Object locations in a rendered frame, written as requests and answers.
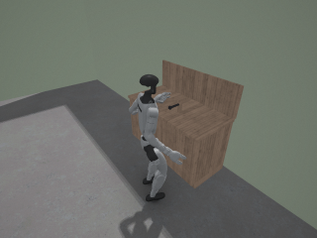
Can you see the robot left hand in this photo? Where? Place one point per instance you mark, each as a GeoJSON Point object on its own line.
{"type": "Point", "coordinates": [161, 98]}

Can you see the counter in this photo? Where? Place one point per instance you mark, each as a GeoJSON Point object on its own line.
{"type": "Point", "coordinates": [199, 128]}

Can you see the robot left upper arm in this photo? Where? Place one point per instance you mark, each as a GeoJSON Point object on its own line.
{"type": "Point", "coordinates": [134, 108]}

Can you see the robot right hand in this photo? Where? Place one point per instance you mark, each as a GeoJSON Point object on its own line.
{"type": "Point", "coordinates": [175, 155]}

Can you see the robot head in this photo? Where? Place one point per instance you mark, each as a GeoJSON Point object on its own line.
{"type": "Point", "coordinates": [149, 80]}

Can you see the right robot shin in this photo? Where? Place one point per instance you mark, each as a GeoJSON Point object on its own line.
{"type": "Point", "coordinates": [157, 184]}

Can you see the robot right upper arm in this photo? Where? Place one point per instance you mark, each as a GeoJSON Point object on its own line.
{"type": "Point", "coordinates": [152, 115]}

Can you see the tap lever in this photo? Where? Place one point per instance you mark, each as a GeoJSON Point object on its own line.
{"type": "Point", "coordinates": [170, 107]}

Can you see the right robot forearm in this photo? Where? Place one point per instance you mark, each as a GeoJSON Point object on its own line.
{"type": "Point", "coordinates": [159, 145]}

